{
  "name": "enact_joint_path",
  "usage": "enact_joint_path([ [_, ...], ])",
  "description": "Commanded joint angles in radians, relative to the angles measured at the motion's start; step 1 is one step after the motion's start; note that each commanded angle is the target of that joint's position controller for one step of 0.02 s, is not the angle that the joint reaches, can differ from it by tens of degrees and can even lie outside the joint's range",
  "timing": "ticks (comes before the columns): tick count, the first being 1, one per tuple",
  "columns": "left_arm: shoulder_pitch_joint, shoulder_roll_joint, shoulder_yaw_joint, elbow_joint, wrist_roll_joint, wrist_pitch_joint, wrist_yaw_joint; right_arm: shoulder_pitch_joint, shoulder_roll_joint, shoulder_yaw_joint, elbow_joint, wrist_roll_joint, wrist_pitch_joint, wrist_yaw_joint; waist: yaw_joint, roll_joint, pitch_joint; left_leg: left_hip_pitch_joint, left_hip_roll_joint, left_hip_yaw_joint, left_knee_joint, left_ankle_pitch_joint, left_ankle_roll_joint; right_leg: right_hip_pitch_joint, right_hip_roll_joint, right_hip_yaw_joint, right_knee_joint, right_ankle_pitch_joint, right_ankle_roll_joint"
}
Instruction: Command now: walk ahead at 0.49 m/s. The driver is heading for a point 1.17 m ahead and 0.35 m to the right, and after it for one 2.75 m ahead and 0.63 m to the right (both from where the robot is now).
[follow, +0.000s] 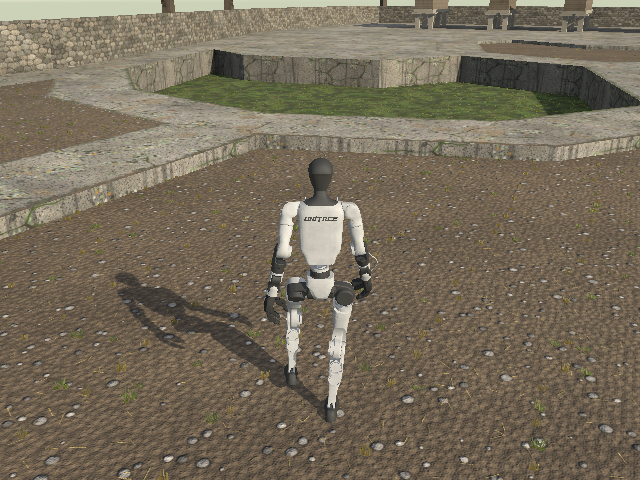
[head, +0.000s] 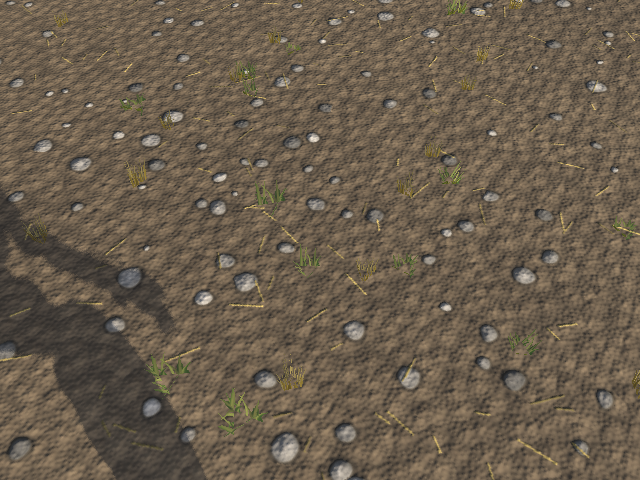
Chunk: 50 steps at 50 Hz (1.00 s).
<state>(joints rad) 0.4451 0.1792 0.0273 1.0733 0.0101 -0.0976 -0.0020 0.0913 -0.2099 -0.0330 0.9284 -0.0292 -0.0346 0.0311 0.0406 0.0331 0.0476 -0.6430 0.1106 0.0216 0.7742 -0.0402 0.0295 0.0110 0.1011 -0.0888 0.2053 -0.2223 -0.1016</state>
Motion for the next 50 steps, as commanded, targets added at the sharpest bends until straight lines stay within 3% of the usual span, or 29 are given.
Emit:
enact_joint_path([
  [1, 0.061, 0.125, 0.017, -0.026, 0.001, -0.011, 0.008, -0.118, -0.028, 0.004, -0.079, 0.007, -0.011, 0.001, 0.012, -0.091, 0.054, 0.032, -0.046, 0.061, -0.116, 0.063, 0.003, -0.038, -0.264, 0.129, -0.072, 0.435, -0.084],
  [3, 0.094, 0.125, 0.015, -0.013, 0.008, -0.006, 0.014, -0.165, -0.04, 0.002, -0.101, 0.005, -0.015, -0.002, 0.027, -0.091, 0.062, 0.016, -0.057, 0.058, -0.157, 0.03, 0.016, 0.041, -0.291, 0.148, -0.037, 0.496, -0.094],
  [5, 0.088, 0.14, 0.019, -0.009, 0.016, 0.0, 0.021, -0.168, -0.056, -0.004, -0.117, 0.005, -0.024, -0.004, 0.01, -0.095, 0.06, 0.032, -0.073, 0.047, -0.196, -0.044, 0.034, 0.104, -0.316, 0.172, 0.024, 0.606, -0.098],
  [7, 0.042, 0.164, 0.025, -0.02, 0.019, 0.003, 0.024, -0.046, -0.082, -0.017, -0.088, 0.007, -0.039, -0.014, -0.053, -0.109, 0.003, 0.212, -0.124, 0.055, -0.254, -0.126, 0.06, 0.097, -0.307, 0.169, 0.162, 0.825, -0.076],
  [8, 0.02, 0.168, 0.026, -0.025, 0.013, 0.004, 0.019, 0.104, -0.104, -0.03, -0.04, 0.004, -0.05, -0.024, -0.118, -0.089, -0.075, 0.405, -0.143, 0.064, -0.323, -0.09, 0.081, 0.054, -0.274, 0.148, 0.322, 0.838, -0.058],
  [9, 0.004, 0.151, 0.02, -0.046, 0.0, 0.001, 0.015, 0.277, -0.161, -0.051, 0.0, -0.019, -0.062, -0.037, -0.184, -0.054, -0.184, 0.682, -0.028, -0.045, -0.333, -0.086, 0.117, -0.125, -0.232, 0.129, 0.546, 0.622, -0.041],
  [10, 0.107, 0.033, -0.005, -0.078, -0.046, 0.002, 0.007, 0.392, -0.278, -0.081, 0.004, -0.048, -0.061, -0.045, -0.161, 0.144, -0.362, 1.024, 0.301, -0.469, -0.358, -0.161, 0.226, -0.475, -0.089, 0.043, 0.922, 0.058, 0.011],
  [11, 0.107, 0.114, 0.021, -0.061, -0.029, 0.012, 0.016, 0.347, -0.243, -0.079, -0.002, -0.016, -0.043, -0.035, -0.15, 0.105, -0.385, 0.971, 0.353, -0.664, -0.47, -0.209, 0.261, -0.585, -0.049, 0.114, 1.075, -0.284, 0.001],
  [12, 0.018, 0.14, 0.036, -0.081, -0.012, 0.02, 0.017, 0.233, -0.174, -0.061, -0.02, -0.001, -0.039, -0.031, -0.104, 0.03, -0.208, 0.814, 0.303, -0.508, -0.5, -0.286, 0.224, -0.631, -0.116, 0.145, 1.097, -0.201, -0.006],
  [13, -0.041, 0.116, 0.034, -0.097, -0.006, 0.02, 0.01, 0.154, -0.11, -0.045, -0.033, 0.003, -0.046, -0.028, -0.084, 0.002, -0.097, 0.665, 0.259, -0.379, -0.55, -0.254, 0.192, -0.624, -0.154, 0.144, 1.054, -0.126, -0.004],
  [15, -0.053, 0.086, 0.04, -0.102, 0.016, 0.043, -0.004, 0.132, -0.056, -0.03, -0.016, 0.007, -0.058, -0.036, -0.036, 0.036, -0.011, 0.503, 0.177, -0.192, -0.602, -0.146, 0.123, -0.56, -0.194, 0.138, 0.984, -0.071, 0.005],
  [17, -0.05, 0.055, 0.04, -0.11, 0.022, 0.067, -0.017, 0.174, -0.051, -0.028, 0.002, 0.011, -0.076, -0.04, -0.016, 0.038, -0.012, 0.475, 0.161, -0.106, -0.618, -0.052, 0.112, -0.548, -0.197, 0.123, 0.979, -0.038, 0.016],
  [20, -0.142, 0.05, 0.042, -0.156, 0.022, 0.085, -0.029, 0.218, -0.075, -0.035, 0.018, 0.013, -0.091, -0.041, -0.01, 0.035, 0.01, 0.494, 0.148, 0.0, -0.637, 0.042, 0.11, -0.645, -0.213, 0.105, 0.939, 0.061, 0.03],
  [25, -0.338, 0.045, 0.028, -0.238, 0.019, 0.082, -0.048, 0.269, -0.081, -0.031, 0.032, 0.011, -0.093, -0.045, -0.04, 0.034, 0.051, 0.525, 0.111, 0.138, -0.634, 0.164, 0.099, -0.66, -0.196, 0.04, 0.643, 0.229, 0.04],
  [30, -0.458, 0.062, 0.023, -0.3, 0.028, 0.079, -0.059, 0.353, -0.123, -0.04, 0.057, 0.008, -0.075, -0.061, -0.071, 0.035, 0.058, 0.694, 0.163, 0.203, -0.575, 0.349, 0.094, -0.623, -0.157, -0.043, 0.459, 0.163, -0.009],
  [33, -0.38, 0.093, 0.039, -0.289, 0.031, 0.08, -0.05, 0.344, -0.161, -0.051, 0.054, 0.003, -0.053, -0.07, -0.024, 0.071, -0.004, 0.767, 0.174, 0.248, -0.371, 0.752, 0.082, -0.491, -0.068, -0.091, 0.428, 0.007, -0.069],
  [34, -0.297, 0.11, 0.05, -0.267, 0.03, 0.077, -0.046, 0.339, -0.177, -0.056, 0.05, 0.002, -0.042, -0.069, 0.009, 0.074, -0.053, 0.768, 0.174, 0.252, -0.229, 0.803, 0.081, -0.404, -0.032, -0.096, 0.403, -0.035, -0.092],
  [35, -0.168, 0.136, 0.066, -0.228, 0.034, 0.067, -0.037, 0.329, -0.187, -0.058, 0.039, 0.006, -0.032, -0.064, 0.067, 0.048, -0.126, 0.7, 0.165, 0.264, -0.021, 0.712, 0.065, -0.23, -0.003, -0.079, 0.325, -0.012, -0.12],
  [36, -0.03, 0.219, 0.096, -0.195, 0.048, 0.061, -0.023, 0.321, -0.169, -0.053, 0.009, 0.008, -0.03, -0.059, 0.126, -0.041, -0.22, 0.49, 0.135, 0.266, 0.278, 0.396, 0.031, 0.012, -0.136, 0.125, 0.262, -0.097, -0.173],
  [37, -0.07, 0.333, 0.119, -0.217, 0.04, 0.065, -0.013, 0.351, -0.048, -0.032, -0.069, 0.016, -0.037, -0.033, 0.033, -0.274, -0.277, 0.014, -0.087, 0.193, 0.64, -0.531, -0.033, 0.306, -0.43, 0.677, 0.186, -0.065, -0.334],
  [38, -0.024, 0.32, 0.117, -0.221, 0.016, 0.082, -0.008, 0.197, -0.14, -0.048, -0.104, 0.011, -0.051, -0.028, 0.096, -0.098, -0.277, -0.11, -0.1, -0.021, 0.69, -0.477, -0.029, 0.291, -0.437, 0.79, 0.072, -0.078, -0.329],
  [39, -0.091, 0.284, 0.106, -0.212, 0.01, 0.084, 0.001, 0.14, -0.126, -0.042, -0.129, 0.024, -0.066, -0.023, 0.058, -0.074, -0.134, -0.16, -0.04, -0.038, 0.635, -0.352, -0.017, 0.177, -0.421, 0.627, 0.056, -0.005, -0.292],
  [40, -0.141, 0.23, 0.093, -0.217, 0.003, 0.079, 0.002, 0.162, -0.126, -0.041, -0.116, 0.023, -0.075, -0.027, 0.011, -0.013, -0.068, -0.094, -0.006, -0.037, 0.533, -0.283, -0.016, 0.046, -0.376, 0.532, 0.042, 0.137, -0.248],
  [41, -0.185, 0.202, 0.085, -0.225, -0.002, 0.069, 0.005, 0.176, -0.125, -0.043, -0.105, 0.008, -0.066, -0.03, -0.029, 0.007, -0.039, -0.026, 0.013, -0.042, 0.469, -0.267, -0.024, -0.045, -0.322, 0.446, 0.036, 0.253, -0.215],
  [42, -0.207, 0.178, 0.076, -0.23, -0.01, 0.059, 0.008, 0.207, -0.117, -0.041, -0.101, -0.01, -0.045, -0.03, -0.059, -0.006, -0.048, 0.04, 0.021, -0.046, 0.427, -0.261, -0.039, -0.101, -0.284, 0.388, 0.028, 0.326, -0.201],
  [43, -0.201, 0.174, 0.071, -0.231, -0.013, 0.047, 0.006, 0.214, -0.11, -0.041, -0.103, -0.019, -0.026, -0.026, -0.069, -0.015, -0.058, 0.071, 0.021, -0.045, 0.399, -0.265, -0.052, -0.126, -0.263, 0.363, 0.026, 0.377, -0.198],
  [45, -0.162, 0.2, 0.075, -0.222, -0.016, 0.031, 0.003, 0.189, -0.094, -0.038, -0.121, -0.022, -0.002, -0.019, -0.074, -0.026, -0.053, 0.06, 0.015, -0.027, 0.337, -0.24, -0.073, -0.154, -0.232, 0.331, 0.018, 0.427, -0.195],
  [47, -0.116, 0.218, 0.079, -0.218, -0.013, 0.028, 0.002, 0.107, -0.094, -0.035, -0.155, -0.02, 0.007, -0.016, -0.05, -0.047, -0.03, 0.007, 0.013, -0.016, 0.259, -0.166, -0.088, -0.156, -0.215, 0.333, 0.002, 0.408, -0.178],
  [50, -0.047, 0.21, 0.074, -0.21, -0.012, 0.03, 0.001, -0.003, -0.101, -0.031, -0.194, -0.016, 0.009, -0.012, -0.007, -0.073, -0.011, -0.06, 0.003, -0.011, 0.121, -0.055, -0.089, -0.096, -0.207, 0.337, -0.004, 0.418, -0.141],
])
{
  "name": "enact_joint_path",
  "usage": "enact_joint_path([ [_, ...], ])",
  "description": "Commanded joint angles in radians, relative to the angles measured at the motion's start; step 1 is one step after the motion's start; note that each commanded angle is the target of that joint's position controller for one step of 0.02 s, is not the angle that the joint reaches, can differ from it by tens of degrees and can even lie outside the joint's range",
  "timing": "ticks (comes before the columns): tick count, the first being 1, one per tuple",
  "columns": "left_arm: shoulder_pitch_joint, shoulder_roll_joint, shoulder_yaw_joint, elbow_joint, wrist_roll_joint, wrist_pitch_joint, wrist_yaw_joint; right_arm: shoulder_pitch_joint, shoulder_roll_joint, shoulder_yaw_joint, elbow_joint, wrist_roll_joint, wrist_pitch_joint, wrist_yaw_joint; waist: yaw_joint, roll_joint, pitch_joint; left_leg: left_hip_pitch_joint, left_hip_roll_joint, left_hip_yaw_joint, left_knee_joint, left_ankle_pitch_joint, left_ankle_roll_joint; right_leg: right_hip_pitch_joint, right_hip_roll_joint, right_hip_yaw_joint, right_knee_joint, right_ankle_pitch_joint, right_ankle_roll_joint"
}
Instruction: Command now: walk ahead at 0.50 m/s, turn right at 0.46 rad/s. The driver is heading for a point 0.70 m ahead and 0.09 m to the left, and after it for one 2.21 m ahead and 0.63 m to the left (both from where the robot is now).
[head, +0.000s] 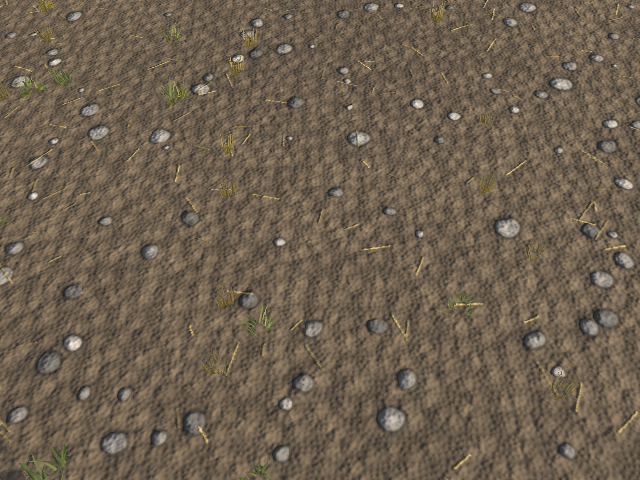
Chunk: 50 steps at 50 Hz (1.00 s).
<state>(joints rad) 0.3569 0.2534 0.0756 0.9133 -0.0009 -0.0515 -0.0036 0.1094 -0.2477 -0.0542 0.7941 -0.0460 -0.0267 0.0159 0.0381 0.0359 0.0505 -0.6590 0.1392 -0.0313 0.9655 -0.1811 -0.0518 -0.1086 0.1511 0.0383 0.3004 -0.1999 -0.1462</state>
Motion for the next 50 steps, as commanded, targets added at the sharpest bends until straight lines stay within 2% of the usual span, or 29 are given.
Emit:
enact_joint_path([
  [1, 0.062, 0.131, 0.023, -0.045, 0.0, -0.017, 0.003, -0.048, -0.061, -0.007, -0.069, 0.002, 0.0, 0.005, 0.008, -0.083, -0.014, -0.049, -0.031, 0.045, -0.112, 0.121, -0.002, 0.048, -0.255, 0.204, -0.095, 0.42, -0.083],
  [6, 0.146, 0.12, 0.009, -0.019, 0.011, -0.021, 0.016, -0.184, -0.052, 0.011, -0.118, 0.011, -0.014, 0.017, 0.062, -0.096, 0.005, -0.045, -0.073, 0.074, -0.293, 0.192, 0.04, 0.172, -0.274, 0.195, -0.069, 0.519, -0.058],
  [8, 0.154, 0.131, 0.007, -0.012, 0.018, -0.022, 0.022, -0.211, -0.06, 0.013, -0.136, 0.015, -0.023, 0.019, 0.062, -0.105, 0.018, -0.012, -0.093, 0.079, -0.355, 0.168, 0.068, 0.209, -0.299, 0.204, -0.053, 0.566, -0.057],
  [10, 0.113, 0.152, 0.008, -0.016, 0.022, -0.026, 0.027, -0.138, -0.081, 0.006, -0.124, 0.018, -0.031, 0.015, 0.009, -0.115, 0.008, 0.121, -0.125, 0.081, -0.418, 0.102, 0.107, 0.202, -0.312, 0.188, -0.002, 0.714, -0.031],
  [11, 0.096, 0.165, 0.01, -0.016, 0.023, -0.03, 0.028, -0.056, -0.101, -0.003, -0.099, 0.02, -0.035, 0.007, -0.026, -0.124, -0.027, 0.232, -0.159, 0.091, -0.431, 0.056, 0.126, 0.198, -0.307, 0.178, 0.071, 0.853, -0.016],
  [12, 0.083, 0.173, 0.011, -0.013, 0.027, -0.031, 0.023, 0.076, -0.123, -0.014, -0.057, 0.023, -0.041, -0.005, -0.085, -0.109, -0.093, 0.375, -0.188, 0.101, -0.472, 0.045, 0.147, 0.194, -0.281, 0.156, 0.22, 0.926, -0.003],
  [13, 0.069, 0.165, 0.007, -0.019, 0.022, -0.035, 0.019, 0.231, -0.149, -0.025, -0.018, 0.012, -0.051, -0.019, -0.16, -0.078, -0.179, 0.602, -0.122, 0.043, -0.505, 0.076, 0.179, 0.08, -0.243, 0.126, 0.423, 0.788, 0.009],
  [14, 0.115, 0.087, -0.012, -0.054, 0.001, -0.04, 0.012, 0.365, -0.239, -0.045, -0.009, -0.013, -0.054, -0.032, -0.171, 0.067, -0.324, 0.859, 0.133, -0.286, -0.512, -0.034, 0.25, -0.142, -0.147, 0.069, 0.745, 0.39, 0.038],
  [15, 0.216, 0.08, -0.008, -0.039, -0.018, -0.037, 0.01, 0.348, -0.266, -0.059, 0.015, 0.002, -0.039, -0.019, -0.104, 0.271, -0.382, 0.949, 0.292, -0.715, -0.662, -0.009, 0.37, -0.376, 0.009, 0.04, 1.002, -0.299, 0.063],
  [16, 0.154, 0.129, -0.003, -0.032, 0.018, -0.028, 0.015, 0.235, -0.186, -0.043, -0.01, 0.026, -0.031, -0.007, -0.072, 0.077, -0.213, 0.806, 0.252, -0.641, -0.691, -0.124, 0.355, -0.465, -0.072, 0.093, 1.058, -0.239, 0.053],
  [17, 0.062, 0.118, -0.006, -0.048, 0.025, -0.028, 0.007, 0.16, -0.116, -0.025, -0.021, 0.032, -0.034, -0.003, -0.066, -0.016, -0.1, 0.671, 0.209, -0.482, -0.71, -0.123, 0.335, -0.474, -0.114, 0.086, 1.016, -0.167, 0.055],
  [18, 0.024, 0.095, -0.011, -0.06, 0.024, -0.026, 0.0, 0.134, -0.083, -0.015, -0.012, 0.023, -0.039, -0.002, -0.046, -0.037, -0.037, 0.577, 0.155, -0.373, -0.745, -0.059, 0.301, -0.458, -0.149, 0.072, 0.951, -0.133, 0.055],
  [19, 0.007, 0.088, -0.012, -0.071, 0.034, -0.017, -0.006, 0.145, -0.072, -0.008, 0.006, 0.024, -0.047, -0.006, -0.03, -0.005, -0.018, 0.527, 0.115, -0.295, -0.762, 0.019, 0.277, -0.435, -0.174, 0.066, 0.897, -0.12, 0.061],
  [22, 0.027, 0.06, -0.021, -0.062, 0.043, 0.005, -0.022, 0.2, -0.081, -0.008, 0.05, 0.033, -0.071, -0.003, -0.007, 0.036, -0.037, 0.496, 0.072, -0.185, -0.796, 0.18, 0.27, -0.403, -0.193, 0.023, 0.835, -0.087, 0.086],
  [24, -0.044, 0.053, -0.026, -0.084, 0.044, 0.01, -0.028, 0.23, -0.099, -0.013, 0.069, 0.038, -0.077, -0.002, -0.014, 0.033, -0.017, 0.508, 0.065, -0.142, -0.832, 0.193, 0.278, -0.471, -0.222, -0.006, 0.773, -0.033, 0.105],
  [27, -0.189, 0.042, -0.037, -0.132, 0.041, 0.01, -0.032, 0.275, -0.095, -0.01, 0.093, 0.04, -0.074, -0.001, -0.043, 0.028, 0.015, 0.533, 0.034, -0.082, -0.859, 0.227, 0.267, -0.536, -0.25, -0.045, 0.609, 0.071, 0.133],
  [30, -0.296, 0.02, -0.052, -0.163, 0.034, 0.005, -0.036, 0.319, -0.105, -0.011, 0.113, 0.042, -0.074, -0.001, -0.073, 0.034, 0.018, 0.553, 0.016, -0.033, -0.847, 0.297, 0.244, -0.491, -0.235, -0.081, 0.432, 0.162, 0.139],
  [34, -0.38, 0.034, -0.053, -0.189, 0.029, 0.0, -0.031, 0.368, -0.118, -0.012, 0.138, 0.034, -0.068, -0.007, -0.096, 0.04, 0.021, 0.645, 0.054, -0.034, -0.8, 0.378, 0.235, -0.454, -0.207, -0.098, 0.309, 0.159, 0.118],
  [37, -0.355, 0.055, -0.043, -0.19, 0.032, -0.009, -0.023, 0.357, -0.131, -0.015, 0.149, 0.029, -0.06, -0.017, -0.066, 0.044, 0.012, 0.697, 0.085, -0.048, -0.706, 0.532, 0.219, -0.366, -0.176, -0.097, 0.243, 0.059, 0.079],
  [38, -0.274, 0.067, -0.035, -0.166, 0.035, -0.016, -0.017, 0.346, -0.139, -0.016, 0.151, 0.029, -0.057, -0.019, -0.026, 0.039, -0.023, 0.696, 0.074, -0.046, -0.61, 0.641, 0.208, -0.261, -0.148, -0.1, 0.201, 0.033, 0.064],
  [39, -0.12, 0.09, -0.022, -0.113, 0.045, -0.029, -0.008, 0.334, -0.133, -0.013, 0.151, 0.033, -0.053, -0.018, 0.041, 0.0, -0.105, 0.644, 0.03, -0.014, -0.435, 0.649, 0.19, -0.06, -0.138, -0.098, 0.134, 0.064, 0.039],
  [40, 0.06, 0.162, 0.0, -0.079, 0.069, -0.041, 0.007, 0.318, -0.1, -0.001, 0.117, 0.042, -0.056, -0.016, 0.107, -0.083, -0.234, 0.462, -0.023, 0.019, -0.172, 0.393, 0.169, 0.202, -0.321, 0.088, 0.119, -0.008, -0.009],
  [41, 0.11, 0.267, 0.027, -0.072, 0.076, -0.033, 0.011, 0.439, 0.022, 0.025, 0.091, 0.076, -0.055, -0.013, 0.059, -0.312, -0.357, 0.112, -0.19, 0.097, 0.167, -0.286, 0.126, 0.462, -0.611, 0.516, 0.037, -0.067, -0.126],
  [42, 0.067, 0.205, 0.02, -0.08, 0.04, -0.02, 0.007, 0.389, -0.111, -0.009, 0.116, 0.046, -0.041, -0.025, 0.063, -0.155, -0.305, 0.037, -0.158, -0.007, 0.264, -0.328, 0.141, 0.359, -0.59, 0.571, -0.018, -0.153, -0.119],
  [43, -0.033, 0.137, -0.001, -0.092, 0.032, -0.02, 0.005, 0.319, -0.111, -0.015, 0.1, 0.043, -0.04, -0.019, 0.025, -0.11, -0.157, 0.022, -0.112, -0.032, 0.257, -0.236, 0.147, 0.22, -0.54, 0.41, -0.047, -0.149, -0.086],
  [44, -0.087, 0.087, -0.013, -0.095, 0.031, -0.027, 0.001, 0.289, -0.084, -0.01, 0.097, 0.044, -0.04, -0.013, 0.003, -0.097, -0.086, 0.048, -0.079, -0.029, 0.215, -0.169, 0.143, 0.109, -0.494, 0.294, -0.092, -0.073, -0.057],
  [45, -0.104, 0.064, -0.019, -0.09, 0.03, -0.035, 0.003, 0.28, -0.075, -0.013, 0.102, 0.035, -0.03, -0.007, -0.016, -0.113, -0.049, 0.079, -0.061, -0.025, 0.183, -0.137, 0.138, 0.043, -0.454, 0.203, -0.118, -0.014, -0.023],
  [46, -0.11, 0.049, -0.023, -0.08, 0.025, -0.042, 0.008, 0.296, -0.064, -0.013, 0.107, 0.021, -0.015, 0.001, -0.041, -0.13, -0.032, 0.111, -0.05, -0.021, 0.166, -0.116, 0.126, -0.006, -0.422, 0.131, -0.138, 0.034, 0.001],
  [50, -0.061, 0.072, -0.013, -0.052, 0.013, -0.07, 0.012, 0.232, -0.035, -0.016, 0.081, 0.016, 0.017, 0.022, -0.061, -0.103, -0.017, 0.049, -0.038, -0.002, 0.153, -0.019, 0.102, -0.009, -0.409, -0.009, -0.174, 0.181, 0.002],
])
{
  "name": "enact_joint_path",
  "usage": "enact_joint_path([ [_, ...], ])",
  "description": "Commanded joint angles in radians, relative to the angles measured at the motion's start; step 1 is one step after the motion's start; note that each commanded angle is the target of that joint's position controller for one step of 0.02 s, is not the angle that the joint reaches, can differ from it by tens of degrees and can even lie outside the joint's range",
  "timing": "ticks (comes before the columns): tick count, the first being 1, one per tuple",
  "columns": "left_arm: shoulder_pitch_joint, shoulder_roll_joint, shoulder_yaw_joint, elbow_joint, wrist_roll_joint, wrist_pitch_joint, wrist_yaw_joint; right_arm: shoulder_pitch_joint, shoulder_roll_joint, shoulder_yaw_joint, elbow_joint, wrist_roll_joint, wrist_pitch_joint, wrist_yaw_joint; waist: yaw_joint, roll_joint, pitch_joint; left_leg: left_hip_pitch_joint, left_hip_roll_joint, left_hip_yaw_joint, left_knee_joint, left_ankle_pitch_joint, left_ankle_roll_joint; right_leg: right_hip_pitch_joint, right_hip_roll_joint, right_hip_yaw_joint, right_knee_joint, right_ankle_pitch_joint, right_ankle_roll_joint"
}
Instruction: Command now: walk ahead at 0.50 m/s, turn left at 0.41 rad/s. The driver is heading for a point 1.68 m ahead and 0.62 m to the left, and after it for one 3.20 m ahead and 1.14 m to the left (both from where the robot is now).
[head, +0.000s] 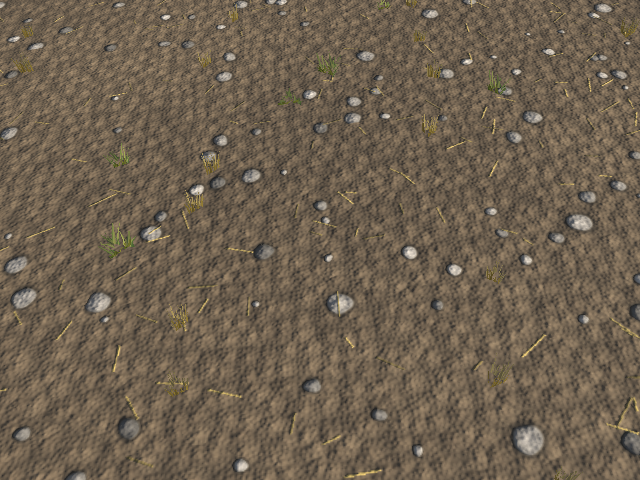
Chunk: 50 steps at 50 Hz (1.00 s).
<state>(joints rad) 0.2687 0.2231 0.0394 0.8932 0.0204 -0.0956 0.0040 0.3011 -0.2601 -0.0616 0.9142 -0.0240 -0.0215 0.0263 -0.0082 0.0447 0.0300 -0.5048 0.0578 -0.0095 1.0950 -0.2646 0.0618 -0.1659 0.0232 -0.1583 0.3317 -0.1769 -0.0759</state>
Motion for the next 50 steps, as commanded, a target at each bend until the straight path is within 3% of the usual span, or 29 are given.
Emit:
enact_joint_path([
  [1, 0.042, 0.103, 0.024, -0.025, -0.008, -0.027, 0.006, 0.008, -0.021, -0.009, -0.051, -0.006, 0.015, 0.015, -0.011, -0.109, 0.013, -0.14, 0.049, -0.02, 0.009, 0.098, -0.017, 0.059, -0.279, 0.159, -0.21, 0.176, -0.069],
  [7, 0.104, 0.102, 0.023, 0.01, -0.004, -0.022, 0.01, -0.194, 0.002, 0.008, -0.126, -0.007, 0.012, 0.031, 0.023, -0.109, 0.062, -0.167, 0.033, 0.052, -0.272, 0.271, -0.024, 0.101, -0.251, 0.006, -0.201, 0.301, -0.055],
  [12, 0.174, 0.131, 0.029, 0.045, 0.001, -0.004, 0.023, -0.301, -0.006, 0.015, -0.182, -0.014, 0.008, 0.041, 0.047, -0.11, 0.075, -0.124, -0.008, 0.139, -0.436, 0.194, 0.039, 0.246, -0.293, -0.066, -0.121, 0.524, -0.044],
  [15, 0.153, 0.175, 0.04, 0.046, 0.005, 0.016, 0.032, -0.207, -0.035, -0.001, -0.166, -0.016, 0.009, 0.029, -0.009, -0.148, 0.0, 0.031, -0.103, 0.19, -0.462, 0.034, 0.105, 0.302, -0.302, -0.108, 0.101, 0.945, -0.033],
  [16, 0.148, 0.191, 0.045, 0.042, 0.006, 0.027, 0.031, -0.117, -0.055, -0.013, -0.142, -0.016, 0.004, 0.023, -0.045, -0.148, -0.055, 0.132, -0.137, 0.19, -0.491, -0.006, 0.131, 0.291, -0.303, -0.11, 0.254, 0.97, -0.033],
  [17, 0.134, 0.197, 0.047, 0.032, 0.001, 0.035, 0.027, 0.026, -0.085, -0.032, -0.097, -0.023, -0.006, 0.012, -0.113, -0.109, -0.134, 0.332, -0.158, 0.161, -0.581, 0.029, 0.163, 0.197, -0.287, -0.124, 0.48, 0.837, -0.011],
  [18, 0.136, 0.154, 0.036, -0.002, 0.002, 0.033, 0.022, 0.145, -0.183, -0.064, -0.071, -0.033, -0.009, -0.004, -0.152, 0.0, -0.228, 0.575, 0.038, -0.105, -0.62, -0.062, 0.22, -0.038, -0.246, -0.121, 0.787, 0.412, 0.021],
  [19, 0.124, 0.084, 0.029, -0.082, -0.012, 0.023, 0.001, 0.079, -0.279, -0.086, -0.099, -0.009, 0.003, -0.007, -0.075, 0.218, -0.284, 0.816, 0.28, -0.69, -0.768, -0.032, 0.383, -0.479, 0.005, -0.006, 1.142, -0.363, 0.087],
  [20, -0.005, 0.15, 0.035, -0.11, 0.001, 0.009, -0.004, 0.092, -0.26, -0.082, -0.102, 0.01, 0.016, -0.012, -0.118, 0.019, -0.23, 0.777, 0.276, -0.65, -0.826, 0.038, 0.365, -0.596, -0.044, 0.173, 1.15, -0.292, 0.077],
  [21, -0.035, 0.128, 0.027, -0.123, -0.013, -0.005, -0.008, 0.044, -0.212, -0.069, -0.095, 0.013, 0.014, -0.021, -0.083, -0.018, -0.116, 0.663, 0.26, -0.512, -0.829, 0.118, 0.336, -0.609, -0.092, 0.184, 1.088, -0.197, 0.069],
  [22, -0.006, 0.125, 0.027, -0.106, -0.014, -0.011, -0.004, 0.004, -0.158, -0.055, -0.091, 0.015, 0.008, -0.023, -0.029, -0.085, -0.036, 0.522, 0.21, -0.415, -0.844, 0.253, 0.287, -0.543, -0.127, 0.182, 0.977, -0.151, 0.07],
  [24, 0.03, 0.114, 0.025, -0.097, 0.021, 0.024, -0.005, -0.054, -0.114, -0.038, -0.101, 0.023, -0.011, -0.029, 0.032, -0.071, -0.023, 0.39, 0.117, -0.284, -0.86, 0.377, 0.24, -0.42, -0.152, 0.191, 0.868, -0.139, 0.091],
  [26, 0.032, 0.103, 0.024, -0.105, 0.031, 0.055, -0.013, -0.029, -0.125, -0.037, -0.097, 0.028, -0.032, -0.024, 0.043, -0.054, -0.035, 0.357, 0.082, -0.248, -0.868, 0.45, 0.239, -0.4, -0.146, 0.174, 0.81, -0.13, 0.113],
  [28, -0.026, 0.095, 0.021, -0.131, 0.029, 0.066, -0.017, 0.008, -0.152, -0.044, -0.092, 0.026, -0.039, -0.022, 0.031, -0.036, -0.02, 0.341, 0.06, -0.236, -0.886, 0.432, 0.229, -0.435, -0.143, 0.16, 0.733, -0.068, 0.13],
  [31, -0.16, 0.102, 0.019, -0.18, 0.025, 0.069, -0.019, 0.074, -0.154, -0.044, -0.086, 0.024, -0.036, -0.021, -0.017, -0.006, 0.011, 0.376, 0.045, -0.255, -0.895, 0.397, 0.2, -0.513, -0.136, 0.157, 0.589, 0.044, 0.143],
  [38, -0.358, 0.106, 0.002, -0.262, 0.011, 0.05, -0.031, 0.178, -0.171, -0.047, -0.084, 0.011, -0.03, -0.033, -0.092, 0.024, 0.014, 0.524, 0.059, -0.317, -0.807, 0.501, 0.174, -0.521, -0.067, 0.163, 0.333, 0.138, 0.12],
  [41, -0.286, 0.128, 0.004, -0.253, 0.009, 0.036, -0.029, 0.139, -0.181, -0.046, -0.093, 0.008, -0.036, -0.043, -0.045, 0.044, 0.006, 0.511, 0.082, -0.324, -0.763, 0.577, 0.127, -0.345, -0.043, 0.163, 0.22, 0.103, 0.073],
  [43, -0.084, 0.164, 0.024, -0.188, 0.01, 0.023, -0.014, 0.108, -0.19, -0.044, -0.091, 0.008, -0.045, -0.038, 0.049, 0.018, -0.077, 0.48, 0.04, -0.281, -0.565, 0.772, 0.088, -0.073, 0.009, 0.13, 0.151, 0.057, 0.03],
  [44, 0.052, 0.198, 0.036, -0.16, 0.021, 0.011, -0.001, 0.109, -0.167, -0.036, -0.092, 0.012, -0.051, -0.031, 0.112, -0.025, -0.165, 0.39, -0.017, -0.236, -0.359, 0.663, 0.067, 0.13, -0.067, 0.196, 0.125, 0.038, -0.005],
  [45, 0.178, 0.283, 0.052, -0.16, 0.043, 0.008, 0.013, 0.166, -0.076, -0.012, -0.124, 0.03, -0.057, -0.027, 0.122, -0.174, -0.311, 0.2, -0.107, -0.154, -0.048, 0.265, 0.036, 0.362, -0.327, 0.539, 0.094, -0.137, -0.074],
  [46, 0.157, 0.324, 0.068, -0.13, 0.025, 0.025, 0.004, 0.27, -0.083, -0.015, -0.12, 0.035, -0.054, -0.025, 0.048, -0.382, -0.348, -0.008, -0.218, -0.11, 0.135, -0.254, 0.02, 0.414, -0.456, 0.966, -0.069, -0.165, -0.178],
  [47, 0.05, 0.227, 0.052, -0.157, 0.008, 0.034, -0.005, 0.219, -0.13, -0.018, -0.094, 0.004, -0.041, -0.032, 0.021, -0.175, -0.174, -0.088, -0.137, -0.143, 0.204, -0.186, 0.025, 0.274, -0.424, 0.882, -0.078, -0.288, -0.173],
  [48, -0.012, 0.154, 0.034, -0.165, 0.001, 0.032, -0.011, 0.122, -0.127, -0.014, -0.105, -0.004, -0.04, -0.022, 0.028, -0.069, -0.07, -0.083, -0.104, -0.134, 0.167, -0.111, 0.022, 0.147, -0.367, 0.716, -0.088, -0.258, -0.156],
  [49, -0.036, 0.125, 0.025, -0.156, 0.008, 0.029, -0.012, 0.083, -0.108, -0.01, -0.117, -0.002, -0.038, -0.015, 0.011, -0.062, -0.022, -0.066, -0.074, -0.124, 0.106, -0.075, 0.02, 0.071, -0.313, 0.595, -0.113, -0.159, -0.125],
  [50, -0.023, 0.12, 0.021, -0.136, 0.007, 0.021, -0.009, 0.062, -0.103, -0.008, -0.128, -0.011, -0.032, -0.008, 0.002, -0.105, -0.006, -0.048, -0.053, -0.118, 0.057, -0.064, 0.013, 0.034, -0.275, 0.512, -0.125, -0.055, -0.11],
])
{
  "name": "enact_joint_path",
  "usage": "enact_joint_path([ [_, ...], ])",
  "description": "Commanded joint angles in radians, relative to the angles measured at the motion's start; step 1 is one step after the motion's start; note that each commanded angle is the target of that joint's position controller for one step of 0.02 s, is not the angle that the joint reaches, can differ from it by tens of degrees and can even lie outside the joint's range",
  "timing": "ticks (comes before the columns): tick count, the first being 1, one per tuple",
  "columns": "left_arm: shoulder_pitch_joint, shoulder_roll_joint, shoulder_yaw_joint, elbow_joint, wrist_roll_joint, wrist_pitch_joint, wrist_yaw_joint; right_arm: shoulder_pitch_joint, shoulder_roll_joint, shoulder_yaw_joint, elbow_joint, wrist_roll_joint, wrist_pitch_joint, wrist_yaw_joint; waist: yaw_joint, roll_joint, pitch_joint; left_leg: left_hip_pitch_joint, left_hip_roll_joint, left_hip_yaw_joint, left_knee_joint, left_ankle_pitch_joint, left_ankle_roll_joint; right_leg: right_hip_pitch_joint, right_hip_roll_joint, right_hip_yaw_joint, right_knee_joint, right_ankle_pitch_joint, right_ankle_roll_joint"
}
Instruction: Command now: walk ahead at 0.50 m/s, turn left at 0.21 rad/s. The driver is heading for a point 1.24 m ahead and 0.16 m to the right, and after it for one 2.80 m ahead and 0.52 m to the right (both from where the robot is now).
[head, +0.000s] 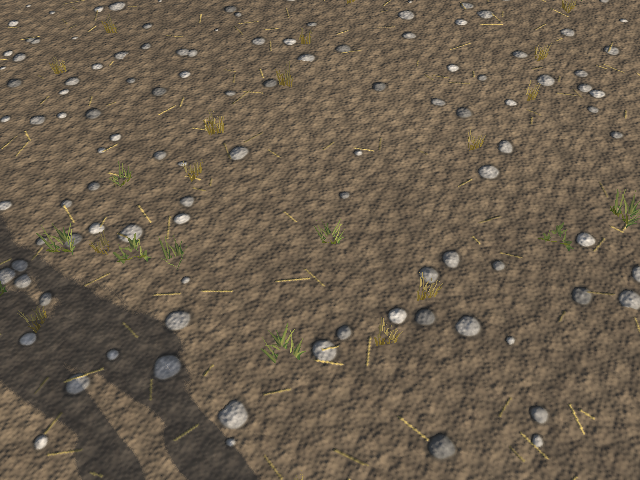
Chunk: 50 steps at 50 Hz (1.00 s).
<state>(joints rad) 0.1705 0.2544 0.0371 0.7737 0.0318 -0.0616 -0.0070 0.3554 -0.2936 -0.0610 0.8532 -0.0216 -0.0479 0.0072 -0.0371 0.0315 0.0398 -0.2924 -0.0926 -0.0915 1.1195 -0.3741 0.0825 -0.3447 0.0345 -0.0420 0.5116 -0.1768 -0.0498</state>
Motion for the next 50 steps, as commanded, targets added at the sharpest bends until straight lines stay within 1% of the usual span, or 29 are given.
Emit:
enact_joint_path([
  [1, 0.087, 0.089, 0.022, 0.0, -0.006, -0.021, 0.002, 0.021, -0.06, -0.004, -0.058, -0.019, 0.004, 0.017, 0.021, -0.116, -0.021, -0.23, 0.101, -0.025, 0.014, 0.055, -0.016, 0.191, -0.259, 0.335, -0.314, 0.027, -0.128],
  [3, 0.133, 0.099, 0.025, 0.028, -0.017, -0.04, -0.005, 0.019, -0.052, -0.001, -0.059, -0.021, 0.013, 0.023, 0.014, -0.124, -0.04, -0.236, 0.1, -0.006, -0.011, 0.071, -0.027, 0.203, -0.252, 0.28, -0.323, 0.166, -0.143],
  [5, 0.157, 0.111, 0.028, 0.048, -0.023, -0.047, -0.008, -0.048, -0.044, 0.006, -0.079, -0.024, 0.015, 0.028, 0.018, -0.119, -0.023, -0.302, 0.128, 0.022, -0.065, 0.123, -0.042, 0.219, -0.252, 0.238, -0.359, 0.179, -0.158],
  [8, 0.193, 0.102, 0.026, 0.074, -0.025, -0.041, -0.009, -0.189, -0.024, 0.022, -0.123, -0.021, 0.012, 0.035, 0.045, -0.111, 0.012, -0.349, 0.167, 0.078, -0.226, 0.227, -0.068, 0.23, -0.221, 0.17, -0.397, 0.193, -0.154],
  [11, 0.237, 0.117, 0.029, 0.1, -0.026, -0.039, -0.01, -0.297, 0.002, 0.041, -0.152, -0.013, 0.006, 0.04, 0.075, -0.115, 0.019, -0.288, 0.162, 0.126, -0.405, 0.311, -0.074, 0.233, -0.201, 0.113, -0.388, 0.262, -0.136],
  [14, 0.28, 0.134, 0.032, 0.124, -0.022, -0.034, -0.008, -0.353, -0.011, 0.042, -0.167, -0.008, 0.003, 0.035, 0.091, -0.117, 0.019, -0.239, 0.142, 0.148, -0.499, 0.309, -0.057, 0.284, -0.229, 0.11, -0.351, 0.329, -0.125],
  [17, 0.279, 0.149, 0.036, 0.14, -0.017, -0.024, -0.001, -0.342, -0.031, 0.034, -0.169, -0.011, -0.003, 0.025, 0.07, -0.12, 0.017, -0.176, 0.118, 0.154, -0.563, 0.227, -0.019, 0.348, -0.265, 0.117, -0.275, 0.446, -0.111],
  [18, 0.27, 0.154, 0.036, 0.143, -0.018, -0.02, 0.001, -0.283, -0.04, 0.028, -0.15, -0.015, -0.008, 0.02, 0.04, -0.115, -0.01, -0.093, 0.093, 0.163, -0.602, 0.203, -0.002, 0.357, -0.258, 0.103, -0.197, 0.557, -0.099],
  [19, 0.266, 0.149, 0.033, 0.149, -0.021, -0.015, 0.002, -0.159, -0.053, 0.017, -0.105, -0.024, -0.018, 0.012, -0.016, -0.081, -0.072, 0.069, 0.068, 0.173, -0.672, 0.222, 0.021, 0.335, -0.221, 0.063, -0.039, 0.629, -0.081],
  [20, 0.26, 0.123, 0.023, 0.133, -0.024, -0.016, 0.003, 0.011, -0.105, -0.002, -0.057, -0.041, -0.028, 0.001, -0.08, -0.029, -0.182, 0.311, 0.161, 0.07, -0.679, 0.189, 0.063, 0.202, -0.176, 0.027, 0.179, 0.492, -0.058],
  [21, 0.318, 0.022, -0.003, 0.083, -0.049, -0.019, -0.003, 0.126, -0.22, -0.032, -0.048, -0.057, -0.028, -0.011, -0.083, 0.184, -0.32, 0.61, 0.463, -0.357, -0.733, 0.082, 0.172, -0.13, -0.041, -0.052, 0.546, 0.016, -0.008],
  [22, 0.308, 0.102, 0.021, 0.097, -0.025, -0.012, 0.004, 0.119, -0.208, -0.036, -0.036, -0.012, -0.013, -0.007, -0.078, 0.173, -0.323, 0.578, 0.518, -0.578, -0.847, 0.074, 0.215, -0.274, 0.016, 0.04, 0.69, -0.35, -0.016],
  [23, 0.241, 0.123, 0.031, 0.088, -0.013, -0.007, 0.003, 0.024, -0.154, -0.021, -0.043, 0.004, -0.009, -0.005, -0.036, 0.081, -0.162, 0.454, 0.464, -0.423, -0.849, 0.046, 0.191, -0.328, -0.051, 0.087, 0.726, -0.281, -0.028],
  [24, 0.2, 0.1, 0.024, 0.081, -0.016, -0.011, -0.006, -0.047, -0.092, -0.006, -0.052, 0.004, -0.014, 0.0, -0.01, 0.044, -0.082, 0.326, 0.416, -0.311, -0.885, 0.099, 0.168, -0.309, -0.086, 0.088, 0.679, -0.204, -0.028],
  [25, 0.191, 0.082, 0.022, 0.085, -0.018, -0.006, -0.01, -0.083, -0.059, 0.004, -0.05, 0.003, -0.02, 0.002, 0.02, 0.046, -0.038, 0.239, 0.364, -0.221, -0.922, 0.15, 0.131, -0.265, -0.114, 0.081, 0.62, -0.161, -0.023],
  [26, 0.204, 0.075, 0.021, 0.093, -0.003, 0.007, -0.015, -0.095, -0.04, 0.009, -0.04, 0.008, -0.027, -0.001, 0.046, 0.064, -0.015, 0.174, 0.325, -0.158, -0.949, 0.203, 0.108, -0.219, -0.129, 0.075, 0.582, -0.138, -0.011],
  [27, 0.22, 0.062, 0.018, 0.106, 0.004, 0.018, -0.021, -0.091, -0.037, 0.01, -0.032, 0.006, -0.034, -0.002, 0.058, 0.065, -0.021, 0.148, 0.307, -0.119, -0.964, 0.256, 0.106, -0.185, -0.128, 0.065, 0.575, -0.115, -0.001],
  [29, 0.195, 0.056, 0.019, 0.099, 0.006, 0.029, -0.03, -0.053, -0.054, 0.004, -0.006, 0.013, -0.048, -0.001, 0.066, 0.043, -0.019, 0.152, 0.296, -0.076, -0.987, 0.345, 0.121, -0.206, -0.133, 0.05, 0.555, -0.068, 0.015],
  [31, 0.116, 0.055, 0.018, 0.076, 0.006, 0.033, -0.033, -0.018, -0.065, 0.0, 0.017, 0.016, -0.052, -0.001, 0.057, 0.028, 0.007, 0.169, 0.292, -0.047, -1.016, 0.36, 0.131, -0.275, -0.15, 0.04, 0.502, -0.002, 0.033],
  [34, -0.003, 0.048, 0.014, 0.039, 0.003, 0.033, -0.033, 0.035, -0.055, 0.003, 0.049, 0.017, -0.049, -0.001, 0.033, 0.02, 0.035, 0.209, 0.275, -0.007, -1.026, 0.408, 0.129, -0.336, -0.157, 0.024, 0.377, 0.089, 0.051],
  [38, -0.134, 0.031, -0.001, -0.001, -0.003, 0.028, -0.032, 0.098, -0.062, 0.003, 0.088, 0.013, -0.048, -0.003, -0.002, 0.025, 0.051, 0.261, 0.27, 0.037, -1.01, 0.506, 0.117, -0.306, -0.128, -0.011, 0.197, 0.171, 0.043],
  [41, -0.199, 0.04, -0.002, -0.027, -0.005, 0.023, -0.029, 0.139, -0.067, 0.003, 0.118, 0.005, -0.044, -0.01, -0.018, 0.029, 0.064, 0.346, 0.297, 0.04, -0.979, 0.578, 0.114, -0.299, -0.107, -0.022, 0.116, 0.153, 0.015],
  [44, -0.178, 0.055, 0.003, -0.031, -0.005, 0.012, -0.023, 0.123, -0.083, -0.001, 0.135, -0.001, -0.04, -0.019, 0.011, 0.035, 0.055, 0.407, 0.32, 0.052, -0.896, 0.765, 0.096, -0.219, -0.073, -0.036, 0.054, 0.057, -0.031],
  [45, -0.119, 0.065, 0.01, -0.013, -0.004, 0.008, -0.016, 0.107, -0.092, -0.003, 0.137, -0.003, -0.039, -0.021, 0.041, 0.042, 0.023, 0.409, 0.316, 0.065, -0.819, 0.909, 0.083, -0.127, -0.042, -0.049, 0.034, 0.018, -0.049],
  [46, 0.005, 0.079, 0.02, 0.028, -0.001, 0.0, -0.008, 0.091, -0.098, -0.005, 0.14, -0.002, -0.035, -0.021, 0.096, 0.032, -0.041, 0.396, 0.293, 0.088, -0.671, 1.004, 0.067, 0.021, -0.007, -0.066, -0.013, 0.018, -0.071],
  [47, 0.183, 0.114, 0.036, 0.087, 0.013, -0.011, 0.003, 0.085, -0.086, 0.001, 0.135, 0.003, -0.033, -0.02, 0.164, 0.0, -0.143, 0.284, 0.249, 0.122, -0.46, 0.907, 0.047, 0.267, -0.035, -0.031, -0.042, 0.048, -0.103],
  [48, 0.339, 0.215, 0.062, 0.111, 0.037, -0.016, 0.016, 0.117, -0.02, 0.02, 0.096, 0.025, -0.036, -0.016, 0.191, -0.141, -0.283, 0.014, 0.162, 0.174, -0.118, 0.509, 0.014, 0.556, -0.303, 0.297, -0.065, -0.051, -0.176],
  [49, 0.338, 0.266, 0.076, 0.119, 0.019, -0.006, 0.007, 0.206, 0.015, 0.019, 0.106, 0.033, -0.035, -0.01, 0.139, -0.294, -0.355, -0.251, -0.009, 0.111, 0.14, -0.18, -0.002, 0.682, -0.477, 0.718, -0.206, -0.03, -0.282],
  [50, 0.23, 0.203, 0.065, 0.108, -0.016, 0.002, 0.002, 0.106, -0.062, -0.002, 0.1, 0.009, -0.029, -0.014, 0.11, -0.129, -0.215, -0.327, 0.071, 0.011, 0.186, -0.1, 0.016, 0.557, -0.415, 0.626, -0.229, -0.126, -0.243],
])
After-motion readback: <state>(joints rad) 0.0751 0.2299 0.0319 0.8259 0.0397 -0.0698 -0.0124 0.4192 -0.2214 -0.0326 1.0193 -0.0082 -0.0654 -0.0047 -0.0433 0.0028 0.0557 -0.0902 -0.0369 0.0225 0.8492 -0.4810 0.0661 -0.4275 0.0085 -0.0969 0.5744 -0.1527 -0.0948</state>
